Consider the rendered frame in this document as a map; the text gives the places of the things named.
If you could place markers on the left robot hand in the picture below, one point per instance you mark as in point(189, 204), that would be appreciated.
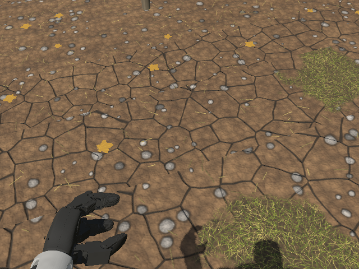
point(68, 229)

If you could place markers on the left robot forearm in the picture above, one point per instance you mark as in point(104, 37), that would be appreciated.
point(52, 260)

